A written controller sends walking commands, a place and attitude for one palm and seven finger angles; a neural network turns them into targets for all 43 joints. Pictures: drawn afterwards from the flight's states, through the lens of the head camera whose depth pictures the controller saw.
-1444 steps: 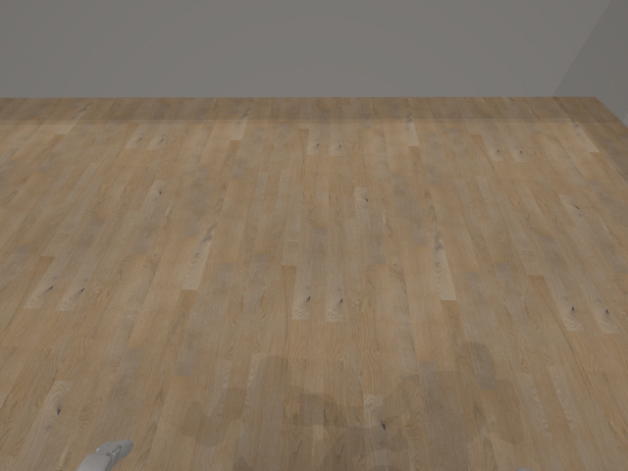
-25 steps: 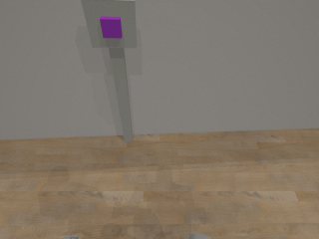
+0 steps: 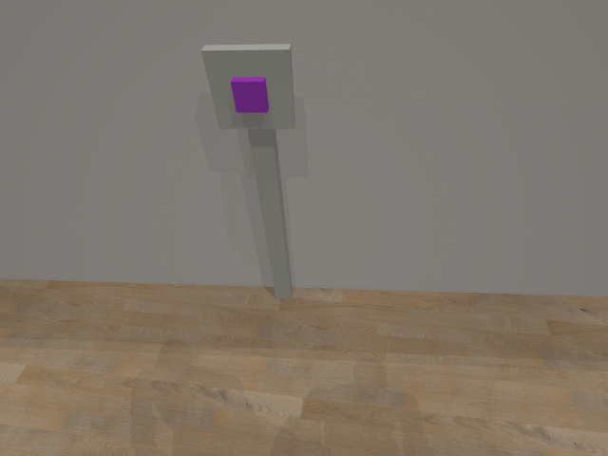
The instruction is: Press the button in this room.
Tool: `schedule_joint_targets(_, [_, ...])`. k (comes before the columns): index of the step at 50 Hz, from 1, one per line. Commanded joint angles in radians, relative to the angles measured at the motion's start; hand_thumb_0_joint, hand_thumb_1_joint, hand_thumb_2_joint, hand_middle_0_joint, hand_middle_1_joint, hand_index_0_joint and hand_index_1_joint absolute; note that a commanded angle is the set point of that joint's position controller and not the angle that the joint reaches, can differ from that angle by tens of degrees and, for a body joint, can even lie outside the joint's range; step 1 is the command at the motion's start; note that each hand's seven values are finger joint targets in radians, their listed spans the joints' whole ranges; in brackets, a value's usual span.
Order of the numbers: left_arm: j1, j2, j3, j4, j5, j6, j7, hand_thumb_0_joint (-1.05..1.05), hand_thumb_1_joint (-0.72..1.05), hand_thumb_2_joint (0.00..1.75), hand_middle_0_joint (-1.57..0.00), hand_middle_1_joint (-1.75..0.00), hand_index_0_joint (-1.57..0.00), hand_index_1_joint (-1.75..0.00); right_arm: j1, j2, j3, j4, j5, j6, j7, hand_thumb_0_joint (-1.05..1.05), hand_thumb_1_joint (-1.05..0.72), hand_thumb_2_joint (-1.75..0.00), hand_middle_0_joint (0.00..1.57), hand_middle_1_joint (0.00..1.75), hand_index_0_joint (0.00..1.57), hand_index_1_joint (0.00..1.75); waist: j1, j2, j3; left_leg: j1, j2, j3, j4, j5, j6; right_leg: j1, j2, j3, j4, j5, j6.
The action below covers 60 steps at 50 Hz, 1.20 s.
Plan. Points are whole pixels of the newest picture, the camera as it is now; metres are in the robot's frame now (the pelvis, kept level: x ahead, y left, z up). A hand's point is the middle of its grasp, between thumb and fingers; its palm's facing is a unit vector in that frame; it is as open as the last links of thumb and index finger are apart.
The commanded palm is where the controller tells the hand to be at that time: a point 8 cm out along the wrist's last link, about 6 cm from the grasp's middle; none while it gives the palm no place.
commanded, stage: take the last steps up to it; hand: left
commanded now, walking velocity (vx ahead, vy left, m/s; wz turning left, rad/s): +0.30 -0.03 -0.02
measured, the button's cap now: (250, 94) +0.79 +0.18 +0.10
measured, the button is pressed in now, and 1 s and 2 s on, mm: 0 0 0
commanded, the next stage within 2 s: come to a stop and stand still in 0.74 s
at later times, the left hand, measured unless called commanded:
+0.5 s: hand (173, 445) +0.17 +0.24 -0.18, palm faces +0.00 -0.98 -0.17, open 7.4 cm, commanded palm none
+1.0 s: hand (253, 344) +0.35 +0.14 -0.17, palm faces -0.01 -0.97 -0.24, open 7.2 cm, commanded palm none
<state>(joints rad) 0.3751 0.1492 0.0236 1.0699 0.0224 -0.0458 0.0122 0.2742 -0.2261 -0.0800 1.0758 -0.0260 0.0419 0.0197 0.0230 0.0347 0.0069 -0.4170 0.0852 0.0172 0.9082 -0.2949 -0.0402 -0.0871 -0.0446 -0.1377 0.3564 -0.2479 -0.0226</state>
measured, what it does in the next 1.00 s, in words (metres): walks ahead: left foot, then right foot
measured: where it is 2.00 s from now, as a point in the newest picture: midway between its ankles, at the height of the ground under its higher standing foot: outside the picture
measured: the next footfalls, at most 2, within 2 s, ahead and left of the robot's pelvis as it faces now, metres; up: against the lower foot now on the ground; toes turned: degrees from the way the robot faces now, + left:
left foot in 0.16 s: +0.11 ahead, +0.15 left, +0.00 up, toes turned +7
right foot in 0.72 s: +0.35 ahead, -0.13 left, +0.00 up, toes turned -13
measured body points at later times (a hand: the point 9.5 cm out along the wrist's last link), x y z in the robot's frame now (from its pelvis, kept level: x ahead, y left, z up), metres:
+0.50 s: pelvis +0.12 +0.05 +0.00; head +0.13 +0.06 +0.45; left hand +0.17 +0.29 -0.16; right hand +0.07 -0.17 -0.16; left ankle +0.07 +0.15 -0.75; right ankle +0.18 -0.09 -0.66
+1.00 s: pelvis +0.28 -0.04 -0.01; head +0.30 -0.06 +0.44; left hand +0.35 +0.19 -0.15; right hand +0.31 -0.29 -0.17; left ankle +0.30 +0.09 -0.70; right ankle +0.31 -0.12 -0.75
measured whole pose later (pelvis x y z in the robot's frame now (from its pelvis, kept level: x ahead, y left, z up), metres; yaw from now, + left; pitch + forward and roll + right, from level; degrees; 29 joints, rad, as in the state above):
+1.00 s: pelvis +0.28 -0.04 -0.01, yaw -3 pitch +0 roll +0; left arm 0.18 0.15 0.03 1.06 0.02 -0.04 0.03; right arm 0.20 -0.20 -0.06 1.05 -0.01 0.00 -0.03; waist 0.01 0.05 0.07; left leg -0.46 0.08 0.04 0.91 -0.35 -0.04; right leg -0.27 -0.01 -0.18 0.47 -0.20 -0.07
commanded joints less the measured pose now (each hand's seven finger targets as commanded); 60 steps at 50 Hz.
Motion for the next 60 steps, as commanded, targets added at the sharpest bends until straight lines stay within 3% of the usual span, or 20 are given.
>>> schedule_joint_targets(1, [0.087, 0.160, 0.035, 0.008, 0.007, -0.021, 0.003, 0.00, 0.90, 0.90, -0.20, -0.30, -0.20, -0.30, -0.139, -0.006, 0.008, -0.097, 0.003, -0.045, 0.008, 0.00, -0.90, -0.90, 0.20, 0.30, 0.20, 0.30, 0.034, -0.182, 0.126, -0.095, 0.006, 0.051, -0.147, -0.040, 0.002, -0.031, -0.258, 0.250, -0.213, -0.114, -0.128])
schedule_joint_targets(4, [0.092, 0.165, 0.039, 0.030, 0.006, -0.017, 0.002, 0.00, 0.90, 0.90, -0.20, -0.30, -0.20, -0.30, -0.130, 0.013, 0.018, -0.095, 0.006, -0.064, 0.005, 0.00, -0.90, -0.90, 0.20, 0.30, 0.20, 0.30, 0.023, -0.189, 0.097, 0.018, -0.015, 0.082, -0.280, -0.042, 0.015, -0.045, -0.246, 0.221, -0.152, -0.048, -0.127])
schedule_joint_targets(7, [0.062, 0.133, 0.033, 0.039, -0.005, -0.008, 0.000, 0.00, 0.90, 0.90, -0.20, -0.30, -0.20, -0.30, 0.028, -0.016, 0.015, -0.038, 0.009, -0.089, -0.010, 0.00, -0.90, -0.90, 0.20, 0.30, 0.20, 0.30, -0.058, -0.077, 0.029, 0.384, -0.039, 0.114, -0.481, 0.068, 0.017, -0.227, -0.162, 0.131, 0.020, -0.066, -0.067])
schedule_joint_targets(9, [0.057, 0.040, 0.011, 0.005, -0.011, -0.006, -0.010, 0.00, 0.90, 0.90, -0.20, -0.30, -0.20, -0.30, 0.248, -0.182, -0.028, 0.022, -0.001, -0.099, -0.030, 0.00, -0.90, -0.90, 0.20, 0.30, 0.20, 0.30, -0.138, 0.305, -0.058, 0.620, 0.331, -0.370, -0.671, -0.122, 0.137, -0.524, 0.003, -0.013, 0.505, -0.311, 0.020])
schedule_joint_targets(10, [0.008, 0.063, 0.017, -0.017, -0.001, -0.002, -0.006, 0.00, 0.90, 0.90, -0.20, -0.30, -0.20, -0.30, 0.261, -0.198, -0.028, 0.023, 0.001, -0.087, -0.035, 0.00, -0.90, -0.90, 0.20, 0.30, 0.20, 0.30, -0.140, 0.213, -0.004, 0.547, 0.389, -0.409, -0.718, -0.186, 0.191, -0.572, -0.019, 0.061, 0.645, -0.327, 0.006])
schedule_joint_targets(13, [-0.026, 0.065, 0.027, 0.015, 0.009, 0.010, -0.018, 0.00, 0.90, 0.90, -0.20, -0.30, -0.20, -0.30, 0.111, -0.071, 0.005, -0.007, 0.004, -0.093, -0.041, 0.00, -0.90, -0.90, 0.20, 0.30, 0.20, 0.30, -0.077, 0.112, 0.161, 0.291, 0.290, -0.249, -0.776, -0.170, 0.158, -0.556, -0.090, 0.109, 0.765, -0.134, 0.008])
schedule_joint_targets(18, [0.022, 0.024, 0.034, 0.022, 0.008, 0.032, -0.025, 0.00, 0.90, 0.90, -0.20, -0.30, -0.20, -0.30, 0.122, -0.014, 0.019, -0.011, 0.010, -0.120, -0.046, 0.00, -0.90, -0.90, 0.20, 0.30, 0.20, 0.30, -0.023, 0.053, 0.132, 0.278, 0.215, -0.039, -0.766, 0.122, 0.132, -0.543, -0.085, 0.100, 0.798, 0.047, 0.044])
schedule_joint_targets(27, [-0.256, 0.047, 0.034, -0.115, -0.002, 0.037, -0.040, 0.00, 0.90, 0.90, -0.20, -0.30, -0.20, -0.30, 0.223, -0.023, 0.016, 0.030, -0.001, -0.124, -0.054, 0.00, -0.90, -0.90, 0.20, 0.30, 0.20, 0.30, -0.058, 0.062, 0.181, 0.391, 0.246, -0.007, -0.720, 0.386, 0.191, -0.658, -0.109, 0.082, 0.541, 0.086, 0.050])
schedule_joint_targets(31, [-0.286, 0.053, 0.031, -0.125, -0.009, 0.023, -0.038, 0.00, 0.90, 0.90, -0.20, -0.30, -0.20, -0.30, 0.219, -0.054, 0.002, 0.044, -0.008, -0.112, -0.050, 0.00, -0.90, -0.90, 0.20, 0.30, 0.20, 0.30, -0.064, 0.078, 0.137, 0.370, 0.236, 0.038, -0.638, 0.518, 0.161, -0.445, -0.052, 0.017, 0.328, 0.039, 0.018])
schedule_joint_targets(34, [-0.057, 0.095, 0.041, -0.048, -0.003, -0.002, -0.032, 0.00, 0.90, 0.90, -0.20, -0.30, -0.20, -0.30, 0.198, -0.067, -0.003, 0.048, 0.004, -0.106, -0.048, 0.00, -0.90, -0.90, 0.20, 0.30, 0.20, 0.30, 0.037, 0.040, -0.015, 0.352, 0.172, 0.099, -0.365, 0.682, 0.108, -0.106, 0.022, -0.037, 0.165, 0.141, -0.007])
schedule_joint_targets(35, [0.073, 0.161, 0.057, -0.003, 0.003, -0.018, -0.024, 0.00, 0.90, 0.90, -0.20, -0.30, -0.20, -0.30, 0.204, -0.051, -0.001, 0.049, 0.013, -0.107, -0.039, 0.00, -0.90, -0.90, 0.20, 0.30, 0.20, 0.30, 0.093, -0.043, -0.111, 0.211, 0.130, 0.116, -0.158, 0.525, 0.073, 0.138, -0.058, 0.053, 0.145, 0.228, -0.031])
schedule_joint_targets(36, [0.179, 0.277, 0.086, 0.022, 0.006, -0.029, -0.007, 0.00, 0.90, 0.90, -0.20, -0.30, -0.20, -0.30, 0.250, 0.026, 0.015, 0.025, 0.023, -0.104, -0.028, 0.00, -0.90, -0.90, 0.20, 0.30, 0.20, 0.30, 0.111, -0.330, -0.245, -0.044, -0.033, 0.153, 0.173, -0.135, 0.031, 0.364, -0.345, 0.430, 0.100, 0.471, -0.125])
schedule_joint_targets(37, [0.172, 0.303, 0.082, 0.029, -0.016, -0.026, -0.001, 0.00, 0.90, 0.90, -0.20, -0.30, -0.20, -0.30, 0.212, 0.016, 0.019, 0.002, 0.031, -0.091, -0.036, 0.00, -0.90, -0.90, 0.20, 0.30, 0.20, 0.30, 0.090, -0.271, -0.269, -0.066, -0.052, 0.018, 0.350, -0.331, 0.038, 0.298, -0.425, 0.503, 0.036, 0.619, -0.187])
schedule_joint_targets(38, [0.071, 0.265, 0.074, 0.012, -0.015, -0.023, 0.005, 0.00, 0.90, 0.90, -0.20, -0.30, -0.20, -0.30, 0.184, 0.034, 0.016, 0.010, 0.033, -0.083, -0.036, 0.00, -0.90, -0.90, 0.20, 0.30, 0.20, 0.30, 0.063, -0.181, -0.177, -0.090, -0.008, -0.019, 0.412, -0.268, 0.042, 0.193, -0.400, 0.424, 0.008, 0.496, -0.198])
schedule_joint_targets(41, [-0.106, 0.162, 0.045, -0.031, -0.016, -0.025, 0.008, 0.00, 0.90, 0.90, -0.20, -0.30, -0.20, -0.30, 0.133, 0.048, 0.013, 0.016, 0.013, -0.068, -0.027, 0.00, -0.90, -0.90, 0.20, 0.30, 0.20, 0.30, -0.006, -0.092, -0.030, -0.090, 0.056, -0.035, 0.378, -0.077, 0.035, -0.068, -0.305, 0.266, -0.063, 0.291, -0.125])
schedule_joint_targets(44, [-0.157, 0.093, 0.016, -0.034, -0.008, -0.030, 0.013, 0.00, 0.90, 0.90, -0.20, -0.30, -0.20, -0.30, 0.175, 0.076, 0.029, 0.040, 0.010, -0.042, -0.035, 0.00, -0.90, -0.90, 0.20, 0.30, 0.20, 0.30, -0.064, -0.099, 0.002, 0.031, 0.048, -0.018, 0.189, -0.037, 0.003, -0.235, -0.258, 0.137, -0.085, 0.477, -0.100])
schedule_joint_targets(51, [-0.133, 0.164, 0.043, -0.046, 0.002, 0.013, 0.030, 0.00, 0.90, 0.90, -0.20, -0.30, -0.20, -0.30, 0.027, 0.024, 0.028, -0.028, 0.020, -0.015, -0.037, 0.00, -0.90, -0.90, 0.20, 0.30, 0.20, 0.30, -0.013, -0.132, -0.032, 0.056, -0.018, 0.005, -0.125, -0.080, -0.013, -0.110, -0.286, 0.174, 0.011, 0.624, -0.173])
schedule_joint_targets(56, [-0.128, 0.184, 0.052, -0.045, 0.001, 0.036, 0.031, 0.00, 0.90, 0.90, -0.20, -0.30, -0.20, -0.30, -0.019, -0.004, 0.016, -0.057, 0.016, -0.016, -0.040, 0.00, -0.90, -0.90, 0.20, 0.30, 0.20, 0.30, -0.024, -0.181, -0.024, 0.171, -0.040, 0.020, -0.335, 0.044, -0.005, -0.132, -0.263, 0.184, 0.090, 0.552, -0.137])
schedule_joint_targets(58, [-0.117, 0.156, 0.049, -0.057, -0.006, 0.047, 0.031, 0.00, 0.90, 0.90, -0.20, -0.30, -0.20, -0.30, 0.003, -0.045, 0.011, -0.059, 0.012, -0.033, -0.042, 0.00, -0.90, -0.90, 0.20, 0.30, 0.20, 0.30, -0.036, -0.056, -0.059, 0.327, 0.058, -0.054, -0.470, 0.421, 0.038, -0.215, -0.165, 0.111, 0.198, 0.363, -0.044])
schedule_joint_targets(60, [-0.085, 0.097, 0.030, -0.065, -0.014, 0.056, 0.033, 0.00, 0.90, 0.90, -0.20, -0.30, -0.20, -0.30, -0.035, -0.112, 0.003, -0.082, 0.007, -0.036, -0.050, 0.00, -0.90, -0.90, 0.20, 0.30, 0.20, 0.30, -0.025, 0.161, -0.047, 0.294, 0.278, -0.210, -0.558, 0.776, 0.193, -0.253, -0.020, 0.046, 0.410, -0.233, 0.036])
